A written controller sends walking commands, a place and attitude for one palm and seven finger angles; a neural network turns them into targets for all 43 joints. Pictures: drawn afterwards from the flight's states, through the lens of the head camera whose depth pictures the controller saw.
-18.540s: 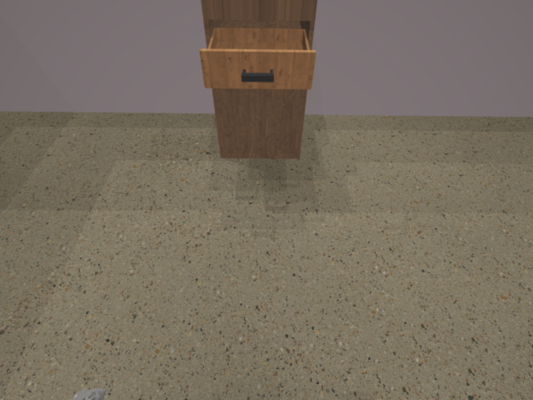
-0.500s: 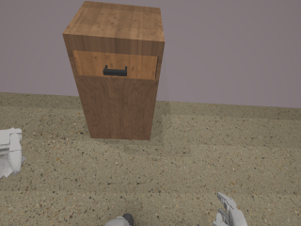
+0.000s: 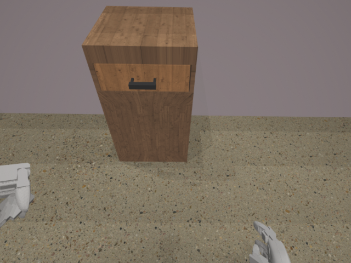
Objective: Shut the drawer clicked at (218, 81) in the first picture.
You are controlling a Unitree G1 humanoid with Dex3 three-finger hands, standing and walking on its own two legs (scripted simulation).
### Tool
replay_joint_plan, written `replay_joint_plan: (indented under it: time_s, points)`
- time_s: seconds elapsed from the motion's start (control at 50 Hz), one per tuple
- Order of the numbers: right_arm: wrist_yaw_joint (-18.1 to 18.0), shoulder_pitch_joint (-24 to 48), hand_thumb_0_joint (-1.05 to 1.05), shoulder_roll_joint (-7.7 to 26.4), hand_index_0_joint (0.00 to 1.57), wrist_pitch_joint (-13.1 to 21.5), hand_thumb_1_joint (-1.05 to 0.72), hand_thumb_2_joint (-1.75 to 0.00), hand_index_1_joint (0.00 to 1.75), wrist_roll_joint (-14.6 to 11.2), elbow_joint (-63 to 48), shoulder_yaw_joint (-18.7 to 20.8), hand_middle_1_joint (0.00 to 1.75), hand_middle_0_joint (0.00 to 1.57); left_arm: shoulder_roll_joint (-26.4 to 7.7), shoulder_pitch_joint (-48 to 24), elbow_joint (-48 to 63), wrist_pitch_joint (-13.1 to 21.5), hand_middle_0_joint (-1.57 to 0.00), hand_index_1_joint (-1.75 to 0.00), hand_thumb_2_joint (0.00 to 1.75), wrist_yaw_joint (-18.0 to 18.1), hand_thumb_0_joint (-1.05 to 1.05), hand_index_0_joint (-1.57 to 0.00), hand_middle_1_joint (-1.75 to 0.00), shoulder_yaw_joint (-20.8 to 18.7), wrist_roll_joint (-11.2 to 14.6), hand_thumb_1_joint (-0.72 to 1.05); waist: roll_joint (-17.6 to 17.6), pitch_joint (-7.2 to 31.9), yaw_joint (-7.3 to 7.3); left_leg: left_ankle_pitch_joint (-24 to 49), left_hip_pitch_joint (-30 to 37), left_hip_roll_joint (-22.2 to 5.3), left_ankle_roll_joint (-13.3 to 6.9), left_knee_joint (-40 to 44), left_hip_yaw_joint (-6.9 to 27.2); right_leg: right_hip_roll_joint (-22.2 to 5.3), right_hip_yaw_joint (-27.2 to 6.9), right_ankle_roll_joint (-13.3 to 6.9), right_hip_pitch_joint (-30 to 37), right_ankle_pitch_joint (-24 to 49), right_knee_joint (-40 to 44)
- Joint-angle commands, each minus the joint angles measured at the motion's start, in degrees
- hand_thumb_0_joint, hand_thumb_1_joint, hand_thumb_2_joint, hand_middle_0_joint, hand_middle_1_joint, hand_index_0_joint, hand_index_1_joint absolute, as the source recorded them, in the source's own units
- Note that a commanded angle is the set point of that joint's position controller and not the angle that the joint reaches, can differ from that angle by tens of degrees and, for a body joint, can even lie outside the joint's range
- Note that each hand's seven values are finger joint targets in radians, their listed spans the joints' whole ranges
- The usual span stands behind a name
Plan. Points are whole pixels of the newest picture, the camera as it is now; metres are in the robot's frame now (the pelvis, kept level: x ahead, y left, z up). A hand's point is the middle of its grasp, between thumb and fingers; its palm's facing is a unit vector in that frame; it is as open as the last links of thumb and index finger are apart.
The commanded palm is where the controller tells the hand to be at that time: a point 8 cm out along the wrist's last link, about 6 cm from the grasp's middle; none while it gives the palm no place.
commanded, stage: stop stepping back and stand still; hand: left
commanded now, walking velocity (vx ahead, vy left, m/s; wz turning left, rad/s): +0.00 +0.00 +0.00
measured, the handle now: (143, 82) +0.84 +0.19 -0.09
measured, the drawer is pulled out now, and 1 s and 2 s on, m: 0.00 0.00 0.00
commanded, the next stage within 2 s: let the arm hang, fingers relaxed in 0.28 s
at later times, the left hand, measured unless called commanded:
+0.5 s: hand (60, 219) +0.20 +0.26 +0.01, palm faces +0.14 -0.86 -0.48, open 3.1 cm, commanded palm none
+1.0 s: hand out of the picture -0.06 +0.22 -0.16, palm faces +0.04 -0.96 -0.26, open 5.7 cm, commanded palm none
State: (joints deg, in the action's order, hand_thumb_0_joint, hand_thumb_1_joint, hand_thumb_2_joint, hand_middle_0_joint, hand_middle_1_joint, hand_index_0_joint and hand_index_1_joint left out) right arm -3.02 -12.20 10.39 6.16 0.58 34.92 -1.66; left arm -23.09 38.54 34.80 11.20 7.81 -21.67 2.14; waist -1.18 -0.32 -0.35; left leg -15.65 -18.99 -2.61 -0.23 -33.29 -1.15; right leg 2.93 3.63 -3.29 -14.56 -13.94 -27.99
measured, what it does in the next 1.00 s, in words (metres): stands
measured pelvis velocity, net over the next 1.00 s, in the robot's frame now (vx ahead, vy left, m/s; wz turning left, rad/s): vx -0.01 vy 0.02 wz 0.03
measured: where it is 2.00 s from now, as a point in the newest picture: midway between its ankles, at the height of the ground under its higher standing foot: outside the picture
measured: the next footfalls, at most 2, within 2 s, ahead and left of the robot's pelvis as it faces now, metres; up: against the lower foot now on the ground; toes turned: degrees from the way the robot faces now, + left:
none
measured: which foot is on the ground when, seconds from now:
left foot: down 0.00-1.00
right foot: down 0.00-1.00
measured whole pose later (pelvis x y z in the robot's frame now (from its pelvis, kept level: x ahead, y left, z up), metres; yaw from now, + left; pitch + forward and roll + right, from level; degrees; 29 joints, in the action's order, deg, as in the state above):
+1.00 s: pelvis -0.01 +0.02 +0.01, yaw +2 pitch -1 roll +0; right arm -1.3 -17.5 9.9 -1.3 1.1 64.2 0.3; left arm -12.9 19.0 -66.4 -1.0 1.0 -0.6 -0.9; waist -1.1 -3.9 0.8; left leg -9.4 -13.6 0.6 -1.2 -24.0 -0.5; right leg 0.3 4.0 -1.5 -11.1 -11.4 -23.3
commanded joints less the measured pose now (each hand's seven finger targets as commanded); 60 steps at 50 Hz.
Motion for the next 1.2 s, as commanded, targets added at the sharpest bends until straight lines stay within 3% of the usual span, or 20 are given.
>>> replay_joint_plan:
  time_s: [0.0, 0.04, 0.08, 0.2, 0.34, 0.36, 0.38, 0.4, 0.44, 0.48, 0.52, 0.58, 0.62, 0.66, 0.72, 0.76, 0.84, 0.96, 1.04, 1.18]
  points:
    - [-1.40, 5.06, 0.00, 6.95, 0.20, 2.06, -0.90, -0.90, 0.30, -0.97, -7.56, 3.22, 0.30, 0.20, -6.74, -2.73, 7.14, 2.38, -1.40, -1.60, 0.90, 1.95, 0.00, -1.40, -1.60, -5.74, 0.87, 0.90, 4.00, 3.78, -0.95, 3.72, 4.74, -0.56, -0.79, 4.37, 1.47, -12.31, -11.37, -1.12, 0.73, 0.11, 9.95]
    - [-2.17, 6.45, 0.00, 7.59, 0.20, 2.61, -0.90, -0.90, 0.30, -0.95, -7.79, 3.50, 0.30, 0.20, -7.11, -2.91, 7.14, 2.66, -1.40, -1.60, 0.90, 1.80, 0.00, -1.40, -1.60, -5.52, 0.67, 0.90, 1.02, 3.07, -0.49, 7.31, 7.61, -2.46, -1.65, 8.44, 3.19, -8.98, -8.22, 1.62, -0.14, 1.57, 7.98]
    - [-2.34, 6.56, 0.00, 7.70, 0.20, 2.72, -0.90, -0.90, 0.30, -0.72, -7.75, 3.13, 0.30, 0.20, -7.08, -4.01, 8.16, 3.28, -1.40, -1.60, 0.90, 1.61, 0.00, -1.40, -1.60, -4.97, 0.04, 0.90, -3.15, 2.13, -0.19, 9.03, 6.04, -3.57, -2.22, 10.94, 5.26, -7.01, -6.43, 2.67, 1.13, 4.40, 5.80]
    - [-1.98, 5.71, 0.00, 7.93, 0.20, 3.10, -0.90, -0.90, 0.30, -0.84, -8.08, 3.88, 0.30, 0.20, -7.51, -1.65, 8.68, 4.19, -1.40, -1.60, 0.90, 1.74, 0.00, -1.40, -1.60, -5.69, 0.10, 0.90, -1.28, 5.35, 0.11, 11.20, 6.31, -1.81, -1.43, 8.25, 3.16, -7.94, -8.08, 2.24, 5.05, 9.87, 7.00]
    - [-1.87, 6.01, 0.00, 7.82, 0.20, 2.15, -0.90, -0.90, 0.30, -0.93, -8.57, 4.02, 0.30, 0.20, -7.27, 0.63, 6.68, 4.00, -1.40, -1.60, 0.90, 1.63, 0.00, -1.40, -1.60, -6.25, 0.84, 0.90, -0.62, 5.16, -0.16, 12.28, 6.66, -1.86, -1.12, 8.98, 3.16, -7.56, -7.58, 2.36, 4.73, 11.49, 7.58]
    - [3.84, 8.51, 0.00, 19.20, 0.20, 3.98, -0.90, -0.90, 0.30, -0.87, 5.65, 7.21, 0.30, 0.20, -2.06, -11.05, -40.08, -4.42, -1.40, -1.60, 0.90, -7.15, 0.00, -1.40, -1.60, 15.68, -5.47, 0.90, -1.58, 2.02, -1.95, 22.65, 2.08, -3.43, -1.56, -1.06, 4.36, -11.57, -4.59, 1.13, -1.60, 24.46, -2.13]
    - [3.72, 3.39, 0.00, 14.91, 0.20, 0.55, -0.90, -0.90, 0.30, -1.41, 4.59, 7.23, 0.30, 0.20, -0.02, -10.33, -41.00, -8.54, -1.36, -1.56, 0.90, -8.01, 0.00, -1.36, -1.56, 14.20, -4.21, 0.90, -0.04, 7.24, -1.17, 21.10, 5.48, -3.14, -1.15, -0.05, 3.83, -10.72, -6.99, 0.72, -0.56, 22.69, -1.32]
    - [3.61, 2.15, 0.00, 13.05, 0.20, -0.79, -0.90, -0.90, 0.30, -0.99, 4.84, 6.17, 0.30, 0.20, 1.62, -12.26, -43.09, -9.18, -1.32, -1.51, 0.90, -8.07, 0.00, -1.32, -1.51, 14.92, -4.17, 0.90, 2.96, 7.76, -0.67, 17.21, 3.94, -3.42, -1.93, 0.17, 5.01, -10.35, -5.78, 0.45, -1.00, 16.83, -1.77]
    - [3.43, 2.05, 0.00, 13.08, 0.20, -2.43, -0.90, -0.90, 0.30, -0.07, 4.48, 5.40, 0.30, 0.20, 0.71, -17.42, -48.97, -9.55, -1.24, -1.43, 0.90, -7.94, 0.00, -1.24, -1.43, 16.01, -4.49, 0.90, 12.95, 7.03, -0.42, 15.44, 2.38, -2.77, -2.74, 0.35, 6.54, -9.70, -6.17, -0.20, 0.02, 14.83, -1.58]
    - [3.12, 2.81, 0.00, 13.30, 0.20, -3.57, -0.90, -0.90, 0.30, 0.44, 5.45, 5.12, 0.30, 0.20, -0.34, -20.62, -56.03, -9.98, -1.16, -1.34, 0.90, -7.77, 0.00, -1.16, -1.34, 16.33, -4.32, 0.90, 14.51, 6.12, -0.16, 14.57, 2.91, -1.10, -2.71, 0.14, 5.50, -11.36, -7.44, -1.16, 1.02, 17.96, -0.29]
    - [2.94, 3.87, 0.00, 12.94, 0.20, -4.84, -0.90, -0.90, 0.30, 0.87, 7.86, 4.60, 0.30, 0.20, -0.63, -24.02, -63.90, -10.81, -1.08, -1.25, 0.90, -7.36, 0.00, -1.08, -1.25, 17.21, -3.92, 0.90, 8.64, 3.02, -0.23, 13.24, 4.19, -1.21, -2.58, 2.84, 6.09, -10.97, -7.67, -1.25, -0.93, 11.36, 1.36]
    - [2.81, 4.83, 0.00, 11.01, 0.20, -5.93, -0.90, -0.90, 0.30, 1.19, 11.78, 3.07, 0.30, 0.20, 1.13, -25.25, -74.57, -11.74, -0.96, -1.12, 0.90, -7.08, 0.00, -0.96, -1.12, 18.91, -3.47, 0.90, -3.24, -1.15, 0.67, 6.51, 0.82, -2.89, -2.86, 10.90, 8.83, -7.90, -7.02, 0.48, 0.66, -1.86, 4.10]
    - [2.52, 3.97, 0.00, 9.97, 0.20, -6.10, -0.90, -0.90, 0.30, 0.95, 14.40, 2.68, 0.30, 0.20, 1.43, -24.14, -80.62, -11.51, -0.88, -1.04, 0.90, -7.11, 0.00, -0.88, -1.04, 19.42, -3.25, 0.90, -5.57, -0.25, 0.83, 2.99, 1.52, -2.48, -2.46, 12.58, 8.26, -8.02, -7.59, 0.38, 2.72, -2.47, 6.29]
    - [2.22, 2.03, 0.00, 9.20, 0.20, -6.30, -0.90, -0.90, 0.30, 0.71, 16.99, 2.64, 0.30, 0.20, 2.08, -23.25, -85.17, -11.17, -0.80, -0.95, 0.90, -7.02, 0.00, -0.80, -0.95, 19.76, -2.99, 0.90, -4.63, 0.61, 0.64, 1.02, 3.19, -2.43, -2.05, 13.09, 7.60, -8.30, -7.70, 0.17, 3.30, -3.56, 8.54]
    - [1.77, -0.40, 0.00, 8.00, 0.20, -6.32, -0.90, -0.90, 0.30, 0.77, 20.20, 2.89, 0.30, 0.20, 3.21, -21.94, -90.14, -10.95, -0.68, -0.82, 0.90, -6.96, 0.00, -0.68, -0.82, 19.42, -2.98, 0.90, -7.83, 1.17, 0.57, -1.06, 4.32, -2.45, -2.12, 14.11, 7.23, -8.26, -7.42, -0.34, 3.93, -2.96, 9.91]
    - [1.65, -2.08, 0.00, 7.81, 0.20, -6.32, -0.90, -0.90, 0.30, 0.49, 21.91, 3.07, 0.30, 0.20, 3.12, -21.69, -92.61, -10.76, -0.60, -0.73, 0.90, -6.95, 0.00, -0.60, -0.73, 19.73, -2.87, 0.90, -3.95, 1.17, 0.38, 0.30, 5.46, -2.78, -2.17, 14.03, 7.20, -8.56, -6.79, -0.36, 3.94, -2.31, 10.51]
    - [1.42, -5.00, 0.00, 7.60, 0.20, -6.46, -0.90, -0.90, 0.30, 0.27, 24.89, 3.37, 0.30, 0.20, 3.55, -21.00, -96.16, -10.66, -0.44, -0.56, 0.90, -6.75, 0.00, -0.44, -0.56, 20.19, -2.75, 0.90, -0.20, -1.59, 0.12, 0.74, 6.16, -2.79, -2.34, 14.33, 6.87, -8.56, -6.64, -0.48, 1.78, -4.13, 11.58]
    - [1.28, -7.14, 0.00, 6.33, 0.20, -6.34, -0.90, -0.90, 0.30, 0.30, 27.43, 3.35, 0.30, 0.20, 4.39, -19.79, -98.67, -10.78, -0.20, -0.30, 0.90, -6.39, 0.00, -0.20, -0.30, 20.27, -2.69, 0.90, 1.22, -3.01, 0.24, 0.46, 6.08, -2.72, -2.50, 15.17, 6.60, -8.67, -6.14, -0.36, 1.11, -4.98, 11.12]
    - [1.24, -7.53, 0.00, 5.85, 0.20, -6.31, -0.90, -0.90, 0.30, 0.31, 28.19, 3.39, 0.30, 0.20, 4.82, -19.77, -99.13, -10.90, -0.20, -0.30, 0.90, -6.17, 0.00, -0.20, -0.30, 20.14, -2.80, 0.90, 0.79, -4.37, 0.47, -0.81, 4.97, -2.91, -2.54, 16.05, 6.85, -8.26, -6.11, -0.19, 0.95, -5.22, 10.54]
    - [1.22, -7.21, 0.00, 4.23, 0.20, -5.99, -0.90, -0.90, 0.30, 0.50, 28.73, 3.26, 0.30, 0.20, 6.18, -21.02, -98.79, -10.64, -0.20, -0.30, 0.90, -6.01, 0.00, -0.20, -0.30, 20.04, -2.79, 0.90, 1.14, -4.78, 0.32, 3.33, 5.68, -2.35, -2.16, 15.19, 5.87, -8.73, -6.21, -0.01, 0.93, -3.17, 10.50]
